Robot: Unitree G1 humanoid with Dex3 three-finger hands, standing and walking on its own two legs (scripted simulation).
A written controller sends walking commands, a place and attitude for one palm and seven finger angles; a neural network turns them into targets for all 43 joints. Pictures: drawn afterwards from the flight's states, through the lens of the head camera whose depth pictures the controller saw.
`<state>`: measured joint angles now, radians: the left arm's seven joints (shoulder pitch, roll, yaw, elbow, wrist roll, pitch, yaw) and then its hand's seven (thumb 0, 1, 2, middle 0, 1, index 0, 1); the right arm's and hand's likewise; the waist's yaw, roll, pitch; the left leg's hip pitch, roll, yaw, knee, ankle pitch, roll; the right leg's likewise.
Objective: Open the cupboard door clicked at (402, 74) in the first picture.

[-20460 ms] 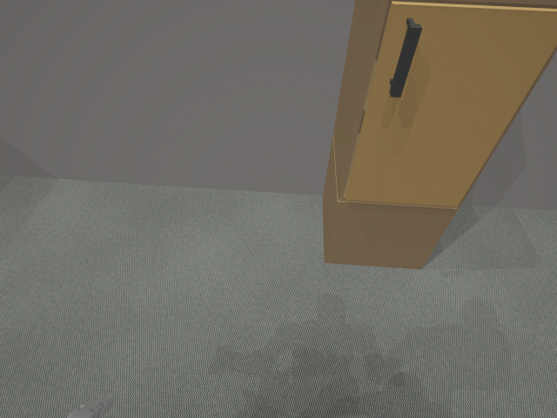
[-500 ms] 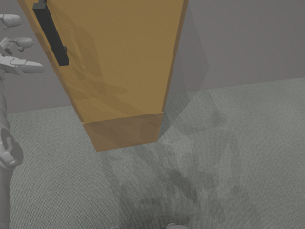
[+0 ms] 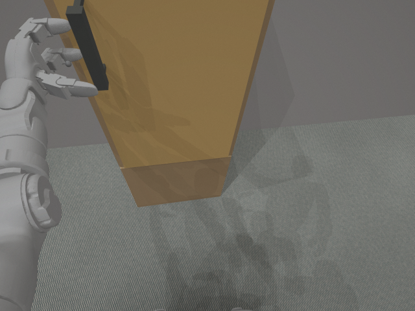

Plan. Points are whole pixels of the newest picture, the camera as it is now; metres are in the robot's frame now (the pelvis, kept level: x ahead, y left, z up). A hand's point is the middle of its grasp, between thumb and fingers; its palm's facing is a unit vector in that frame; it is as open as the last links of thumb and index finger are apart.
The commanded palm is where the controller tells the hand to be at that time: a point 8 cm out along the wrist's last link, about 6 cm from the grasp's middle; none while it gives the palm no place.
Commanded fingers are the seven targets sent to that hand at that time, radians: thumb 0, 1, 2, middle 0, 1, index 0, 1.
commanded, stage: slide the fingers in behind the handle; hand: left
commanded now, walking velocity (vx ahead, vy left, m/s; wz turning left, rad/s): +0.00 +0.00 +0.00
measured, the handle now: (91, 46) +0.57 +0.18 +0.17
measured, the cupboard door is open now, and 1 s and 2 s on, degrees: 0 0 0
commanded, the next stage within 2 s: close the thumb around the handle in 1.22 s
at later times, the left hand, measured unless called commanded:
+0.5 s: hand (89, 62) +0.52 +0.17 +0.17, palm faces +0.06 -1.00 +0.02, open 14.0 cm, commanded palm +0.49 +0.22 +0.16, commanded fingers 0.00 -0.50 0.30 -0.30 -1.20 -0.30 -1.20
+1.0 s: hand (102, 63) +0.52 +0.15 +0.17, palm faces +0.09 -1.00 +0.00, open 14.0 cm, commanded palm +0.49 +0.20 +0.16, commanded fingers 0.00 -0.50 0.30 -0.30 -1.20 -0.30 -1.20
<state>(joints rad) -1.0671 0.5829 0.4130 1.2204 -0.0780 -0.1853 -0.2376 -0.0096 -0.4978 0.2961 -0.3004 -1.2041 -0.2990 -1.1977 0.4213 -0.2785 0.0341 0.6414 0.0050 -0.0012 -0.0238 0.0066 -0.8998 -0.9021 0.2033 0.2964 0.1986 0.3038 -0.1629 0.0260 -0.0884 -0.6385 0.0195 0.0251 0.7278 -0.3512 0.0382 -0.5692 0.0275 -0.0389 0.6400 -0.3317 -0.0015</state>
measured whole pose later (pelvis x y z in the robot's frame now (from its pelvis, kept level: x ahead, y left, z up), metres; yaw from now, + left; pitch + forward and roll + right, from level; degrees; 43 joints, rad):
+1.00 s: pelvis -0.01 -0.02 +0.00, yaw +0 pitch +14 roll -2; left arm -1.09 0.50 0.38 1.24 -0.06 -0.20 -0.11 -0.01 -0.50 0.30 -0.30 -1.20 -0.30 -1.20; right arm 0.45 -0.28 0.02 0.66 0.00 -0.02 -0.01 0.01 -0.90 -0.90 0.20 0.30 0.20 0.30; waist -0.17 0.04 -0.08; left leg -0.62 0.03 0.02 0.71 -0.33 0.02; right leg -0.56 0.04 -0.04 0.65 -0.33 -0.03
